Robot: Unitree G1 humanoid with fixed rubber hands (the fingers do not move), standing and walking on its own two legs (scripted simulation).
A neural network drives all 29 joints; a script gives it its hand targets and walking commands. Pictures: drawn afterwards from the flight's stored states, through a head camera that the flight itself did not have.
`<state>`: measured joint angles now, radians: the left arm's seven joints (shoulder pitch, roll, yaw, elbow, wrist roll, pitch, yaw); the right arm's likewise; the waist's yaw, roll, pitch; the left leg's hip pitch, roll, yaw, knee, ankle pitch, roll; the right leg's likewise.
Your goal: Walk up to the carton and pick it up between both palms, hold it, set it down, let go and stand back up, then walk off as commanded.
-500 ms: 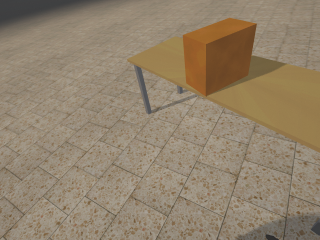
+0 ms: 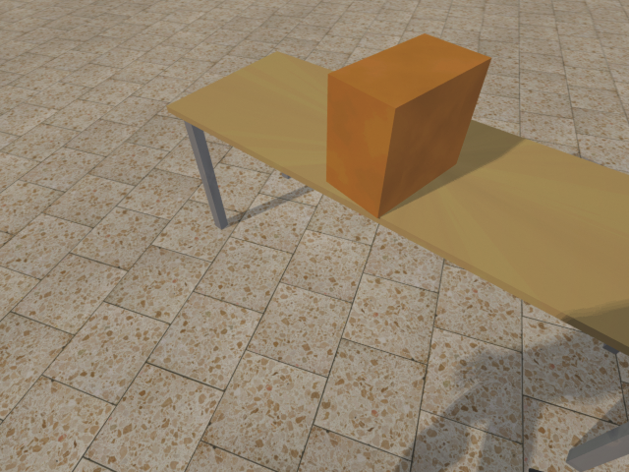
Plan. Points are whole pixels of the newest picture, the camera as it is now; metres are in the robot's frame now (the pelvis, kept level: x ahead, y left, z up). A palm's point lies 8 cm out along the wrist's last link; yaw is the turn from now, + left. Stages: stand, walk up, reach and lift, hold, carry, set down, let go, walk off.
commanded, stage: walk up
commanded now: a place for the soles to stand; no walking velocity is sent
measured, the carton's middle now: (401, 125) +0.86 -0.22 -0.03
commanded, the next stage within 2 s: none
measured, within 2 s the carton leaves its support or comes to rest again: neither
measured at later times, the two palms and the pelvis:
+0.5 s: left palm (98, 392) +0.30 +0.35 -0.12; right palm (467, 344) +0.34 -0.24 -0.10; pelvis +0.22 +0.06 -0.02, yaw -9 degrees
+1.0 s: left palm (82, 305) +0.46 +0.43 -0.12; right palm (410, 335) +0.35 -0.14 -0.08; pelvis +0.36 +0.16 +0.01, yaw -15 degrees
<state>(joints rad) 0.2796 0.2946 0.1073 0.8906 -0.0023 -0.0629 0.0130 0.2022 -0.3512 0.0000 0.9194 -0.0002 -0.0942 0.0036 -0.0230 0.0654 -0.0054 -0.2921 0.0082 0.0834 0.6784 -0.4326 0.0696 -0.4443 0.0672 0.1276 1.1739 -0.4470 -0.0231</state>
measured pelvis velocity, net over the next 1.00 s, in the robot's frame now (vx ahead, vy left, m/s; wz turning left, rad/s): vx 0.36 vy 0.16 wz -0.27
